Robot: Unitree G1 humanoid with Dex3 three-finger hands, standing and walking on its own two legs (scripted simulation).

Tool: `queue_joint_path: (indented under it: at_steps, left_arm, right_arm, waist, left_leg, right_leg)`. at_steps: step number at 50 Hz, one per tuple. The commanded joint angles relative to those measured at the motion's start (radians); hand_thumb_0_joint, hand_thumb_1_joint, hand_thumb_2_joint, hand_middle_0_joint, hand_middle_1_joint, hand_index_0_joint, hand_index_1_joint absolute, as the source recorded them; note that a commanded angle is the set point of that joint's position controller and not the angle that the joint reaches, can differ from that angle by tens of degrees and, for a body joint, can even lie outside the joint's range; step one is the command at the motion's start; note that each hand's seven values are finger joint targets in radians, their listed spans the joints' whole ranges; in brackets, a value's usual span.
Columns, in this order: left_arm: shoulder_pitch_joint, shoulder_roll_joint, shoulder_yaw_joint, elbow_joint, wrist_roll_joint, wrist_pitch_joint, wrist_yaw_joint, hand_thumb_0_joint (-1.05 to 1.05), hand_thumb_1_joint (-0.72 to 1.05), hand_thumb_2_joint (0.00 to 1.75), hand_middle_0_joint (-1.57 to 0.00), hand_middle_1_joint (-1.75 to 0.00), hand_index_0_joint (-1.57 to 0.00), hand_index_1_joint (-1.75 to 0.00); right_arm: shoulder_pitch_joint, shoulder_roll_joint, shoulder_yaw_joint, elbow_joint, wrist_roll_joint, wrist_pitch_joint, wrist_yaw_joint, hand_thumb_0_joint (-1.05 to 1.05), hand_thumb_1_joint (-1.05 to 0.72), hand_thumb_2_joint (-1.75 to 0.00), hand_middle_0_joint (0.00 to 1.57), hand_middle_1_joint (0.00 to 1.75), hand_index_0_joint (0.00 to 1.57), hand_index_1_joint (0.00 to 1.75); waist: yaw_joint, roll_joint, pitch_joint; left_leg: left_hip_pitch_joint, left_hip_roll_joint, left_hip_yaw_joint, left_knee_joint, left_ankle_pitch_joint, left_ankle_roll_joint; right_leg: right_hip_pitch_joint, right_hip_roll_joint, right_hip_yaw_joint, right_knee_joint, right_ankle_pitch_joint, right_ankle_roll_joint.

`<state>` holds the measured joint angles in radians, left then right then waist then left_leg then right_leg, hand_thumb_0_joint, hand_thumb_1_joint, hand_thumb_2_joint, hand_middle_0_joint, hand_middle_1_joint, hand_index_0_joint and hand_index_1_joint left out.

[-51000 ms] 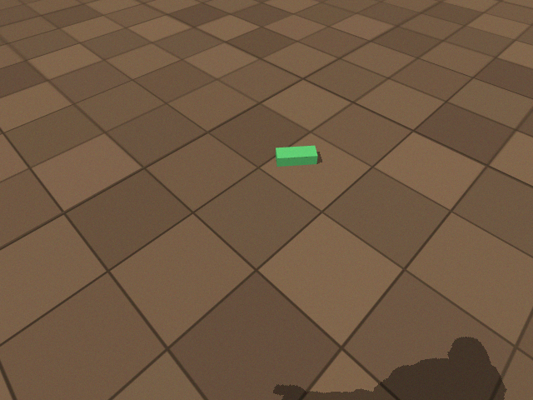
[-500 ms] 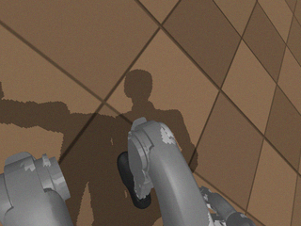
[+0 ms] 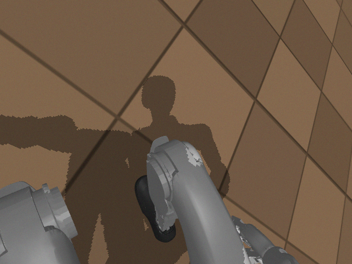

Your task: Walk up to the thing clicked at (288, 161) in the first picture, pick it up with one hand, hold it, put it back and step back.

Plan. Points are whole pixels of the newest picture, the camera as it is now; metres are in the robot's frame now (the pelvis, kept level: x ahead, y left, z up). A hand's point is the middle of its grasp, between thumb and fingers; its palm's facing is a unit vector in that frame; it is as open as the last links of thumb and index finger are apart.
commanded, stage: rest palm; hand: left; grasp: from above
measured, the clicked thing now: out of the picture +0.46 +0.38 -0.27
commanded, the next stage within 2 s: close in 0.06 s
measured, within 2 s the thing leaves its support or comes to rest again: neither
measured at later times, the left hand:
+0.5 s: hand out of the picture +0.44 +0.37 -0.24, palm faces -0.45 -0.10 -0.89, open 13.4 cm
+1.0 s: hand out of the picture +0.44 +0.37 -0.24, palm faces -0.46 -0.10 -0.88, open 12.3 cm
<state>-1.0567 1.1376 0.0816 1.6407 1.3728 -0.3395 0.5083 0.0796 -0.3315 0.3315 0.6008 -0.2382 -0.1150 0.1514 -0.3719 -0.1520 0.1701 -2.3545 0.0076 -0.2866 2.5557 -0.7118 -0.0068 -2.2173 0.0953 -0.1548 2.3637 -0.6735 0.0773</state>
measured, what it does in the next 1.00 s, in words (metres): stands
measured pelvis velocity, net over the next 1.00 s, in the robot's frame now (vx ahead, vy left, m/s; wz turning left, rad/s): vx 0.00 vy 0.00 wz -0.01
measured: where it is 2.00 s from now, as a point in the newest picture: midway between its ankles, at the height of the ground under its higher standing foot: (117, 244)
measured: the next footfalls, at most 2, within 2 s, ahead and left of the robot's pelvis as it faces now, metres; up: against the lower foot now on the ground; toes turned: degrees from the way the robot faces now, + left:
none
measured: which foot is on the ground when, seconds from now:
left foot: down 0.00-1.00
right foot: down 0.00-1.00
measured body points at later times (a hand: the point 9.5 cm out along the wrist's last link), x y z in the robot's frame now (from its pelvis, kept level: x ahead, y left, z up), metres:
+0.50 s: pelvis +0.00 +0.00 +0.00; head +0.27 +0.15 +0.32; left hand +0.46 +0.37 -0.19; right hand +0.08 -0.25 -0.05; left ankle +0.06 +0.13 -0.27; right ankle +0.12 -0.13 -0.27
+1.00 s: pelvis +0.00 +0.00 +0.00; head +0.27 +0.15 +0.32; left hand +0.46 +0.37 -0.19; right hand +0.08 -0.25 -0.05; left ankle +0.06 +0.13 -0.27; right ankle +0.12 -0.13 -0.27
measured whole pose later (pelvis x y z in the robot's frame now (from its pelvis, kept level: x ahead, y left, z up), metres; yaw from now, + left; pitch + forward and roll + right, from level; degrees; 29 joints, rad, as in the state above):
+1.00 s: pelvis +0.00 +0.00 +0.00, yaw -1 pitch +27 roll -16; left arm -1.06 1.17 0.08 1.62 1.36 -0.36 0.50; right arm 0.07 -0.34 0.36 0.59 -0.25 -0.10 0.14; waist -0.37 -0.17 0.19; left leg -2.35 0.01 -0.30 2.56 -0.71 -0.01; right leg -2.21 0.09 -0.17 2.35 -0.66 0.08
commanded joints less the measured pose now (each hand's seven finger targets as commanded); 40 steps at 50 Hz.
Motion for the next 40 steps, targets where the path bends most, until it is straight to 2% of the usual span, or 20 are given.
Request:
queue_joint_path:
  at_steps: [1, 5, 6, 7, 8, 11, 13, 14, 16, 19, 20, 22, 24, 25, 28, 29, 32, 33, 36, 40]
  left_arm:
    - [-0.184, 0.253, 0.035, -0.079, -0.035, -0.003, 0.026, 0.0, -0.47, 1.08, -0.09, -1.11, -0.09, -1.11]
    - [-0.215, 0.258, 0.03, -0.12, -0.035, -0.021, 0.02, 0.0, -0.46, 1.09, -0.1, -1.13, -0.1, -1.13]
    - [-0.182, 0.256, 0.027, -0.088, -0.026, -0.014, 0.016, 0.0, -0.46, 1.1, -0.1, -1.13, -0.1, -1.13]
    - [-0.207, 0.255, 0.022, -0.133, -0.034, -0.021, 0.016, 0.0, -0.46, 1.1, -0.1, -1.13, -0.1, -1.13]
    - [-0.188, 0.248, 0.021, -0.089, -0.03, -0.021, 0.019, 0.0, -0.45, 1.13, -0.1, -1.15, -0.1, -1.15]
    - [-0.194, 0.269, 0.027, -0.112, -0.022, -0.026, 0.029, 0.0, -0.44, 0.95, -0.08, -1.11, -0.1, -1.08]
    - [-0.219, 0.257, 0.009, -0.123, -0.018, -0.022, 0.026, 0.0, -0.45, 0.94, -0.07, -1.1, -0.1, -1.07]
    - [-0.217, 0.268, 0.022, -0.129, -0.023, -0.021, 0.031, 0.0, -0.44, 0.95, -0.07, -1.11, -0.1, -1.08]
    - [-0.223, 0.252, 0.014, -0.119, -0.028, -0.018, 0.036, 0.0, -0.44, 0.95, -0.07, -1.1, -0.1, -1.07]
    - [-0.224, 0.254, 0.008, -0.127, -0.013, -0.013, 0.038, 0.0, -0.42, 0.94, -0.09, -1.09, -0.11, -1.07]
    - [-0.234, 0.251, 0.003, -0.134, -0.016, -0.012, 0.038, 0.0, -0.42, 0.95, -0.09, -1.08, -0.12, -1.06]
    - [-0.227, 0.274, 0.028, -0.116, -0.022, -0.01, 0.043, 0.0, -0.4, 0.94, -0.09, -1.1, -0.12, -1.07]
    - [-0.252, 0.259, 0.006, -0.138, -0.022, -0.01, 0.039, 0.0, -0.4, 0.96, -0.11, -1.09, -0.13, -1.07]
    - [-0.273, 0.266, 0.011, -0.162, -0.026, -0.012, 0.038, 0.0, -0.39, 0.95, -0.12, -1.09, -0.14, -1.06]
    - [-0.226, 0.257, 0.009, -0.107, -0.023, -0.006, 0.027, 0.0, -0.39, 0.94, -0.11, -1.08, -0.14, -1.06]
    - [-0.197, 0.255, 0.013, -0.064, -0.025, -0.004, 0.027, 0.0, -0.35, 0.93, -0.13, -1.1, -0.16, -1.06]
    - [-0.254, 0.26, 0.005, -0.123, -0.027, -0.011, 0.021, 0.0, -0.31, 0.92, -0.16, -1.09, -0.19, -1.05]
    - [-0.22, 0.259, 0.005, -0.081, -0.029, -0.01, 0.017, 0.0, -0.31, 0.91, -0.15, -1.08, -0.19, -1.05]
    - [-0.206, 0.247, 0.002, -0.081, -0.032, -0.017, 0.014, 0.0, -0.29, 0.93, -0.16, -1.11, -0.2, -1.07]
    - [-0.222, 0.289, 0.017, -0.128, -0.03, -0.026, 0.012, 0.0, -0.26, 0.94, -0.19, -1.1, -0.22, -1.07]
  right_arm:
    - [0.171, -0.34, -0.101, 0.003, 0.003, 0.009, -0.019, 0.0, -0.91, -0.91, 0.2, 0.3, 0.2, 0.3]
    - [0.165, -0.337, -0.098, -0.005, -0.004, 0.016, -0.021, 0.0, -0.91, -0.91, 0.2, 0.3, 0.2, 0.3]
    - [0.166, -0.336, -0.099, -0.004, 0.003, 0.015, -0.02, 0.0, -0.91, -0.91, 0.2, 0.3, 0.2, 0.3]
    - [0.161, -0.335, -0.097, -0.001, -0.001, 0.014, -0.019, 0.0, -0.91, -0.91, 0.2, 0.3, 0.2, 0.3]
    - [0.156, -0.341, -0.094, -0.001, -0.003, 0.017, -0.022, 0.0, -0.91, -0.91, 0.2, 0.3, 0.2, 0.3]
    - [0.158, -0.331, -0.089, -0.002, -0.007, 0.02, -0.022, 0.0, -0.9, -0.9, 0.2, 0.3, 0.2, 0.3]
    - [0.156, -0.335, -0.092, 0.0, -0.003, 0.018, -0.022, 0.0, -0.91, -0.9, 0.2, 0.3, 0.2, 0.3]
    - [0.151, -0.337, -0.094, 0.004, -0.002, 0.018, -0.023, 0.0, -0.91, -0.9, 0.2, 0.3, 0.2, 0.3]
    - [0.151, -0.342, -0.094, 0.004, 0.0, 0.018, -0.021, 0.0, -0.91, -0.9, 0.2, 0.3, 0.2, 0.3]
    - [0.16, -0.336, -0.09, 0.009, -0.002, 0.014, -0.018, 0.0, -0.9, -0.9, 0.2, 0.3, 0.2, 0.3]
    - [0.158, -0.336, -0.091, 0.008, -0.001, 0.016, -0.019, 0.0, -0.9, -0.9, 0.2, 0.3, 0.2, 0.3]
    - [0.16, -0.351, -0.093, -0.001, -0.001, 0.014, -0.021, 0.0, -0.9, -0.9, 0.2, 0.3, 0.2, 0.3]
    - [0.154, -0.334, -0.089, 0.005, -0.001, 0.011, -0.021, 0.0, -0.9, -0.9, 0.2, 0.3, 0.2, 0.3]
    - [0.155, -0.343, -0.095, 0.009, 0.003, 0.012, -0.024, 0.0, -0.9, -0.9, 0.2, 0.3, 0.2, 0.3]
    - [0.151, -0.356, -0.096, -0.006, 0.0, 0.012, -0.021, 0.0, -0.9, -0.9, 0.2, 0.3, 0.2, 0.3]
    - [0.146, -0.347, -0.09, -0.007, -0.001, 0.014, -0.021, 0.0, -0.9, -0.9, 0.2, 0.3, 0.2, 0.3]
    - [0.154, -0.344, -0.087, -0.007, -0.003, 0.014, -0.024, 0.0, -0.9, -0.9, 0.2, 0.3, 0.2, 0.3]
    - [0.145, -0.341, -0.087, -0.005, 0.001, 0.014, -0.025, 0.0, -0.9, -0.9, 0.2, 0.3, 0.2, 0.3]
    - [0.156, -0.348, -0.083, -0.006, -0.003, 0.016, -0.026, 0.0, -0.9, -0.9, 0.2, 0.3, 0.2, 0.3]
    - [0.154, -0.349, -0.078, -0.009, -0.007, 0.016, -0.027, 0.0, -0.9, -0.9, 0.2, 0.3, 0.2, 0.3]
  waist:
    - [-0.035, 0.546, -0.624]
    - [-0.033, 0.56, -0.634]
    - [-0.027, 0.557, -0.614]
    - [-0.023, 0.568, -0.632]
    - [-0.034, 0.554, -0.621]
    - [-0.025, 0.569, -0.642]
    - [-0.028, 0.583, -0.628]
    - [-0.022, 0.582, -0.634]
    - [-0.032, 0.588, -0.633]
    - [-0.036, 0.607, -0.635]
    - [-0.036, 0.586, -0.639]
    - [-0.038, 0.553, -0.603]
    - [-0.033, 0.575, -0.628]
    - [-0.033, 0.595, -0.627]
    - [-0.041, 0.584, -0.603]
    - [-0.038, 0.558, -0.604]
    - [-0.042, 0.562, -0.613]
    - [-0.035, 0.563, -0.6]
    - [-0.05, 0.534, -0.585]
    - [-0.032, 0.571, -0.626]
  left_leg:
    - [0.53, 0.046, 0.1, -0.258, 0.273, 0.009]
    - [0.54, 0.046, 0.101, -0.265, 0.26, 0.01]
    - [0.545, 0.046, 0.103, -0.261, 0.255, 0.01]
    - [0.552, 0.048, 0.102, -0.265, 0.267, 0.008]
    - [0.541, 0.047, 0.1, -0.254, 0.264, 0.009]
    - [0.56, 0.049, 0.099, -0.271, 0.254, 0.011]
    - [0.564, 0.049, 0.097, -0.271, 0.257, 0.007]
    - [0.568, 0.052, 0.094, -0.27, 0.257, 0.006]
    - [0.587, 0.052, 0.087, -0.271, 0.274, 0.004]
    - [0.593, 0.053, 0.096, -0.27, 0.296, 0.005]
    - [0.58, 0.052, 0.096, -0.264, 0.292, 0.008]
    - [0.521, 0.047, 0.101, -0.258, 0.255, 0.01]
    - [0.547, 0.049, 0.103, -0.271, 0.241, 0.011]
    - [0.555, 0.048, 0.095, -0.275, 0.245, 0.003]
    - [0.563, 0.051, 0.083, -0.273, 0.27, -0.001]
    - [0.549, 0.052, 0.083, -0.277, 0.239, 0.003]
    - [0.541, 0.049, 0.089, -0.276, 0.233, 0.008]
    - [0.534, 0.05, 0.092, -0.274, 0.22, 0.009]
    - [0.525, 0.049, 0.086, -0.269, 0.242, 0.008]
    - [0.572, 0.052, 0.088, -0.27, 0.275, 0.006]
  right_leg:
    - [0.314, 0.016, -0.13, -0.186, 0.27, -0.098]
    - [0.32, 0.017, -0.129, -0.187, 0.258, -0.098]
    - [0.304, 0.015, -0.123, -0.185, 0.251, -0.098]
    - [0.314, 0.018, -0.124, -0.182, 0.26, -0.097]
    - [0.307, 0.018, -0.13, -0.186, 0.258, -0.098]
    - [0.327, 0.019, -0.127, -0.187, 0.256, -0.094]
    - [0.295, 0.016, -0.128, -0.177, 0.255, -0.099]
    - [0.295, 0.019, -0.131, -0.179, 0.252, -0.098]
    - [0.282, 0.016, -0.134, -0.173, 0.262, -0.098]
    - [0.3, 0.017, -0.129, -0.171, 0.281, -0.096]
    - [0.302, 0.019, -0.129, -0.175, 0.284, -0.094]
    - [0.299, 0.016, -0.129, -0.186, 0.26, -0.097]
    - [0.305, 0.017, -0.125, -0.187, 0.257, -0.096]
    - [0.281, 0.013, -0.132, -0.18, 0.253, -0.102]
    - [0.267, 0.011, -0.139, -0.17, 0.26, -0.101]
    - [0.276, 0.014, -0.137, -0.173, 0.24, -0.098]
    - [0.295, 0.013, -0.134, -0.184, 0.248, -0.096]
    - [0.284, 0.014, -0.129, -0.184, 0.234, -0.098]
    - [0.288, 0.016, -0.138, -0.183, 0.246, -0.094]
    - [0.311, 0.015, -0.133, -0.183, 0.266, -0.094]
